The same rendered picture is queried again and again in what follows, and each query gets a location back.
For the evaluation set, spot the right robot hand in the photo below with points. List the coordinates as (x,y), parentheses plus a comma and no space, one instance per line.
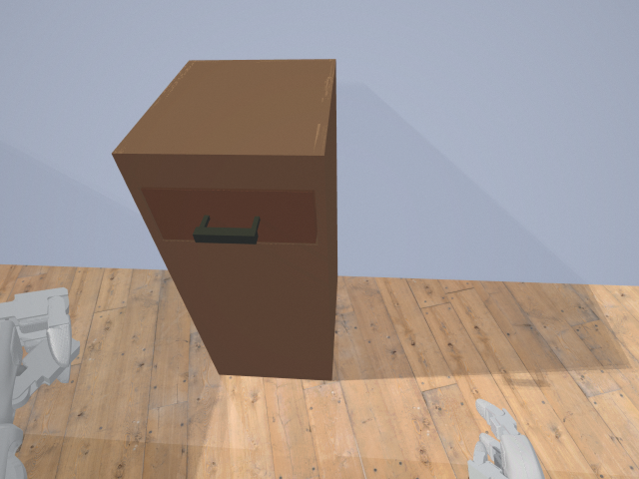
(514,456)

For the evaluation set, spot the drawer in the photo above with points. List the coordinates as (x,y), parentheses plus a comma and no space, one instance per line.
(285,215)

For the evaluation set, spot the robot left forearm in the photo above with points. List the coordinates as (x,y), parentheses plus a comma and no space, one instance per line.
(11,438)

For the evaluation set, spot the left robot hand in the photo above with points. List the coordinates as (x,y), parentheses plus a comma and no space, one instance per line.
(40,322)

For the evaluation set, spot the cabinet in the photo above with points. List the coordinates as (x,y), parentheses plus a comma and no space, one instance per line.
(265,309)

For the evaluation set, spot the handle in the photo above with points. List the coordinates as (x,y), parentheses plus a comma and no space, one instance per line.
(226,235)

